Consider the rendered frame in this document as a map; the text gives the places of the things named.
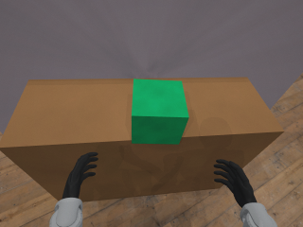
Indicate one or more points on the carton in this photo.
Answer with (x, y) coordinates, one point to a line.
(159, 111)

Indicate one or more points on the right robot hand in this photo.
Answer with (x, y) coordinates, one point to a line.
(236, 181)

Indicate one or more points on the left robot hand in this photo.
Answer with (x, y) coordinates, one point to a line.
(77, 175)

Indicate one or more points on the robot right forearm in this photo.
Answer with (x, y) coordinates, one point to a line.
(254, 214)

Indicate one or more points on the robot left forearm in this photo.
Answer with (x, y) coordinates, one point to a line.
(68, 213)

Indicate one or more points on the pedestal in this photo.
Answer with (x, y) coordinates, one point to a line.
(56, 121)

